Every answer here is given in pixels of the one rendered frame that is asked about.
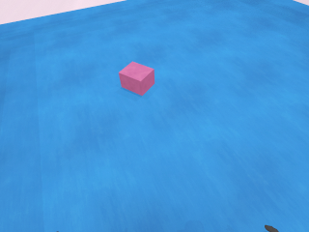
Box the carton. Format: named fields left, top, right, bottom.
left=119, top=61, right=155, bottom=96

